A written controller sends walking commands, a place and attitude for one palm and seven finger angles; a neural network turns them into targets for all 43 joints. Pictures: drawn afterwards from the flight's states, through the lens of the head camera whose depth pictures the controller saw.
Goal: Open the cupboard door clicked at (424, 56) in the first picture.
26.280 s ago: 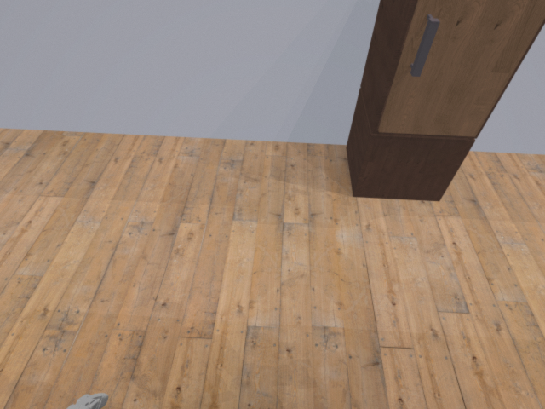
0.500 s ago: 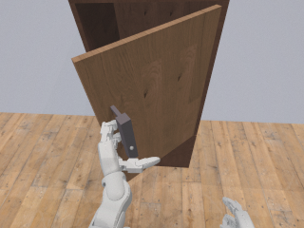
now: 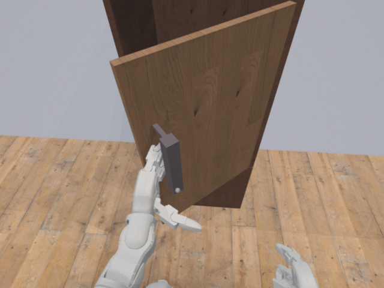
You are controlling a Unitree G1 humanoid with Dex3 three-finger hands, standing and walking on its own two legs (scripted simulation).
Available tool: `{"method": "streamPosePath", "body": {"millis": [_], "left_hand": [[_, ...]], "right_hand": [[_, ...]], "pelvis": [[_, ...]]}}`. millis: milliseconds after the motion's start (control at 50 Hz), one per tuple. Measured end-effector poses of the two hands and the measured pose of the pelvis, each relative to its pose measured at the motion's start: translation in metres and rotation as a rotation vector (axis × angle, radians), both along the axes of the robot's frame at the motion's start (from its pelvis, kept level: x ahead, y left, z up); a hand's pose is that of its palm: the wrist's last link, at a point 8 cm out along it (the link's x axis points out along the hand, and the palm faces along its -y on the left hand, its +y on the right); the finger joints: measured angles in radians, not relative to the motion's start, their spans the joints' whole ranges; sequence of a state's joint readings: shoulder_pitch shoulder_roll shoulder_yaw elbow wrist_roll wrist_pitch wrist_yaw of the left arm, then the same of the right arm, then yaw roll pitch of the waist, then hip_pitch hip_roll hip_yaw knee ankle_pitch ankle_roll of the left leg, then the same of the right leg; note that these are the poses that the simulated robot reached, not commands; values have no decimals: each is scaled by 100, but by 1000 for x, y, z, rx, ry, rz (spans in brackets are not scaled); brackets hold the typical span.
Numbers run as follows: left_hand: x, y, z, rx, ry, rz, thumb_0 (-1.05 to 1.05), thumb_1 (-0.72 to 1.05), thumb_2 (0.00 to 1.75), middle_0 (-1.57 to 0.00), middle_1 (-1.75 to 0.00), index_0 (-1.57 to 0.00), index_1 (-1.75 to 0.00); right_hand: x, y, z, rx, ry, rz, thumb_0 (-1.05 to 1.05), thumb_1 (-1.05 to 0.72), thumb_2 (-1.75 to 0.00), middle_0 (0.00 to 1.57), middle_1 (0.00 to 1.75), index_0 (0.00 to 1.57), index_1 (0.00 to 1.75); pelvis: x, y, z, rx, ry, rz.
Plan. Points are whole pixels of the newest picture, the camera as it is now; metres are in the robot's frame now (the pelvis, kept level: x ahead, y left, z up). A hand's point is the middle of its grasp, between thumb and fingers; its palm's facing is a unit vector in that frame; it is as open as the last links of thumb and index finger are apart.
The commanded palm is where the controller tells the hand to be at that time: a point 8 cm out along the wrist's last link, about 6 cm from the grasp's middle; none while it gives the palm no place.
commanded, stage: slide the hand sideways off the handle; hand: left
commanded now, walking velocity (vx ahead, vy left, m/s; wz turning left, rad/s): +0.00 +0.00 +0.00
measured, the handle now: (167, 160) +0.37 +0.08 +0.07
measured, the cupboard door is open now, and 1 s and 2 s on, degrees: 40 41 41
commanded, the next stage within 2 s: draw the hand back to the body in 1.06 s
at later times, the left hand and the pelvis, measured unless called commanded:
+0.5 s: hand (155, 208) +0.25 +0.09 +0.07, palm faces -0.08 -1.00 +0.00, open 16.3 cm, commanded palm +0.23 +0.14 +0.07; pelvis +0.01 +0.01 +0.00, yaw -1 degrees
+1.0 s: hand (133, 230) +0.21 +0.12 +0.07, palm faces -0.07 -1.00 -0.04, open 16.3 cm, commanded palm +0.19 +0.18 +0.07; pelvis +0.02 +0.00 -0.01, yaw -1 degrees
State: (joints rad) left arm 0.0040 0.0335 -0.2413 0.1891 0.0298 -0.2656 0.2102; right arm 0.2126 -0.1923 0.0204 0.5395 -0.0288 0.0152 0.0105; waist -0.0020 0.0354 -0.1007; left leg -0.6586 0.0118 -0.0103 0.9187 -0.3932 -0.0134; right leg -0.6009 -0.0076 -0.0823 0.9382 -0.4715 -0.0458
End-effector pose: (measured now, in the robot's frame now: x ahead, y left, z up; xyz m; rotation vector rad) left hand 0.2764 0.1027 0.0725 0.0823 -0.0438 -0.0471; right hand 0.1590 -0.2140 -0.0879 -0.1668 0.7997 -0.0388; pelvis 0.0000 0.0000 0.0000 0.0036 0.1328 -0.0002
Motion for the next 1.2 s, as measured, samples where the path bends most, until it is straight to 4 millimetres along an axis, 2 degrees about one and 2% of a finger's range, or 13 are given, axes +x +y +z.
{"method": "streamPosePath", "body": {"millis": [60, 220, 320, 500, 720, 1040, 1200], "left_hand": [[-4, 6, 1, -32, 19, -114, -1, -50, 30, -20, -37, -11, -38], [-17, 5, 2, -113, 21, -80, -1, -50, 30, -15, -32, -13, -32], [-23, 11, -1, -86, 16, -80, -1, -50, 30, -14, -30, -14, -31], [-39, 38, 0, -79, 30, -30, -1, -50, 30, -15, -30, -15, -30], [-54, 50, -2, -68, 52, -34, -1, -50, 30, -15, -30, -15, -30], [-83, 75, -1, -36, 64, -16, -1, -50, 30, -15, -30, -15, -30], [-83, 79, -1, -45, 36, -28, -1, -50, 30, -15, -30, -15, -30]], "right_hand": [[-6, -2, 1, -1, -12, -25, 1, -91, -90, 21, 29, 20, 30], [-13, -3, 10, -14, -36, -40, 2, -91, -90, 20, 29, 20, 30], [-9, -1, 11, -14, -44, -36, 2, -91, -90, 20, 29, 20, 30], [8, 7, 12, 1, -81, -19, 2, -91, -90, 20, 29, 20, 30], [24, 5, 12, -7, -122, -5, 2, -91, -90, 21, 29, 20, 30], [20, -13, 8, -31, -138, -39, 2, -91, -90, 21, 29, 20, 30], [16, -15, 6, -41, -153, -42, 2, -91, -90, 20, 29, 20, 30]], "pelvis": [[-1, 4, 1, -6, -10, -3], [2, 12, 2, -2, -6, -22], [3, 14, 0, -2, -1, -27], [10, 14, -2, -8, 9, -22], [15, 10, -7, -9, 26, -13], [15, 2, -13, -11, 37, -9], [10, 2, -17, -17, 39, -4]]}}
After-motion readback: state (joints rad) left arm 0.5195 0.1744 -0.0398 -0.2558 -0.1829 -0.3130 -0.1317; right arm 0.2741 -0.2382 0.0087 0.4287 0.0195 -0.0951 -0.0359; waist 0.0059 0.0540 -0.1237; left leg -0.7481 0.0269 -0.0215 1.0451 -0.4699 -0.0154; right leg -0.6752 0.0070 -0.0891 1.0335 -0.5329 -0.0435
